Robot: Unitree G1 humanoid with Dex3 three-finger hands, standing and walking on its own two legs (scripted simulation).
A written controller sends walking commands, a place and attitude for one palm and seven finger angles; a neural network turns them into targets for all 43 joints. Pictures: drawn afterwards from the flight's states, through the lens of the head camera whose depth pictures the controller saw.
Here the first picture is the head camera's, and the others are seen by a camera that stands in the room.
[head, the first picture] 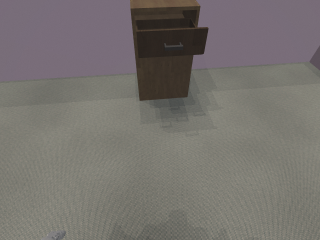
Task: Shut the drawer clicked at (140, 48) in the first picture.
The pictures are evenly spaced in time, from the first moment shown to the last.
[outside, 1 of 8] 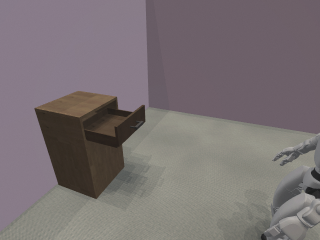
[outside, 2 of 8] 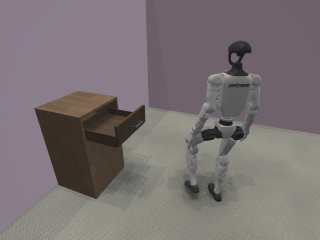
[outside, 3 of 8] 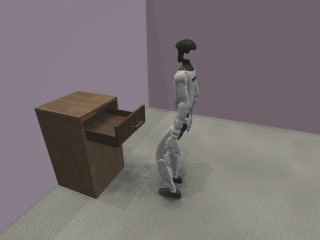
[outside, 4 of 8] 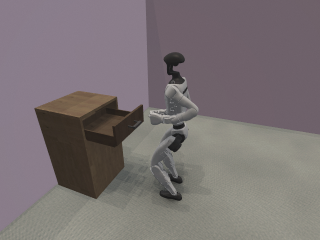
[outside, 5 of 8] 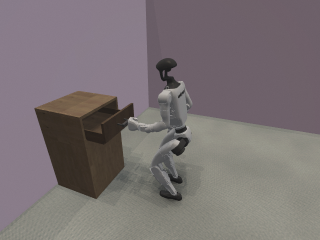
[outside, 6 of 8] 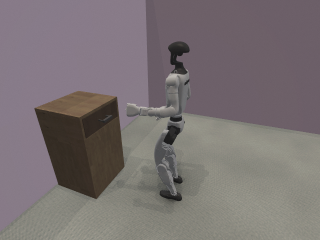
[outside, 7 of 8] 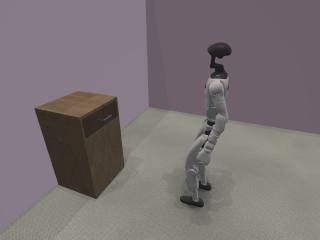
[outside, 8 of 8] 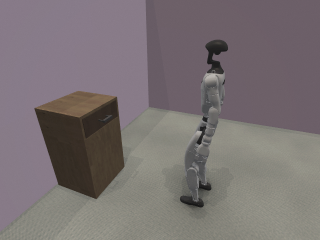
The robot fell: no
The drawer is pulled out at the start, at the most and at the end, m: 0.29 0.29 0.00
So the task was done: yes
